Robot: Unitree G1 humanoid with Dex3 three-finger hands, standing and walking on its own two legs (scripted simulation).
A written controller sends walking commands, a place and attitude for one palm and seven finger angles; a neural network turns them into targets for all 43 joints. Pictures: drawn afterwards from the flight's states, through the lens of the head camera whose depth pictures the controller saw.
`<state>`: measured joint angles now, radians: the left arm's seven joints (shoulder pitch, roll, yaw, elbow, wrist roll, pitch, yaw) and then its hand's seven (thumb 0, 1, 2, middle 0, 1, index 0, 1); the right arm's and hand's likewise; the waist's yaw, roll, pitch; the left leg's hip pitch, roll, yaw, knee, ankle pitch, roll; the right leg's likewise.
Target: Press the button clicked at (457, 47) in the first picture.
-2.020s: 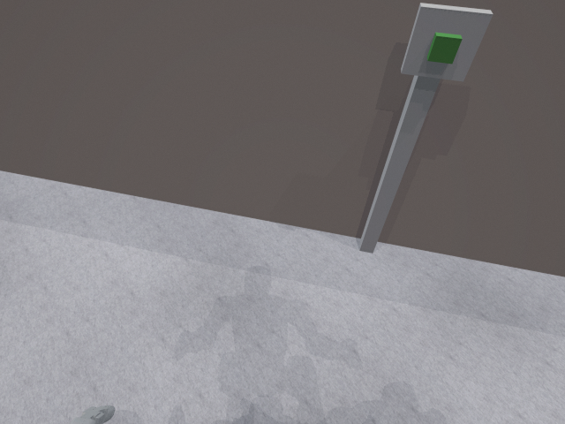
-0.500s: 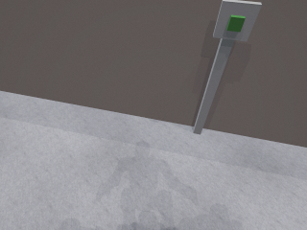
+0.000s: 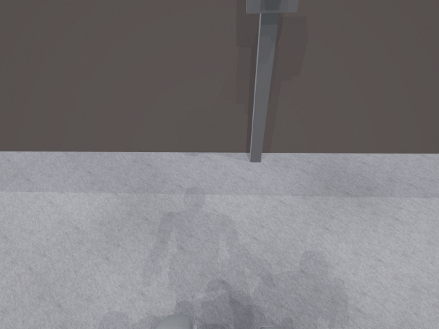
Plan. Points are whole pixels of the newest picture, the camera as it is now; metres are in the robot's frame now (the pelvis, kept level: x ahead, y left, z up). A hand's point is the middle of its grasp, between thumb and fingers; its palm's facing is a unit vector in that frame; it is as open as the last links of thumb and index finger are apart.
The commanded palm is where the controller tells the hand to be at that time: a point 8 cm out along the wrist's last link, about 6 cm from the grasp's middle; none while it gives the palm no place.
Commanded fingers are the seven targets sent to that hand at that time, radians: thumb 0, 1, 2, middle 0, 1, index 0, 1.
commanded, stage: walk to a spot facing it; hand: left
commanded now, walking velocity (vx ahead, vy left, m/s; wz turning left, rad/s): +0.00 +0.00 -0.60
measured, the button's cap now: out of the picture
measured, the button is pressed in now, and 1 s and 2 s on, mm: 0 0 0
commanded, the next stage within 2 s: none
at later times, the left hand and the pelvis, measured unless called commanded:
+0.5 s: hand out of the picture +0.10 +0.25 -0.16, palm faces -0.19 -0.95 -0.24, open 7.4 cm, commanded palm none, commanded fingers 0.00 0.90 0.90 -0.20 -0.30 -0.20 -0.30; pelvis -0.01 +0.05 +0.01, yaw -16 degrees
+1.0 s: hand (171, 305) +0.18 +0.13 -0.14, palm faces -0.58 -0.77 -0.25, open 7.4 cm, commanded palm none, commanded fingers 0.00 0.90 0.90 -0.20 -0.30 -0.20 -0.30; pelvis -0.03 +0.03 +0.00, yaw -36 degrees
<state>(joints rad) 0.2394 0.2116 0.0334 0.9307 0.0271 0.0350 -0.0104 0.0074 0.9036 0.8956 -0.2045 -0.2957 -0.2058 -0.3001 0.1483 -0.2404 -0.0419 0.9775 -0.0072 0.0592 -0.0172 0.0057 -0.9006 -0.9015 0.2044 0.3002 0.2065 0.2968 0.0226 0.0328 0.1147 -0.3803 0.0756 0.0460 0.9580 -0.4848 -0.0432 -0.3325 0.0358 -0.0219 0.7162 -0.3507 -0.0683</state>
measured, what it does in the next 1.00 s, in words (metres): steps on the spot, turning right: left foot, then right foot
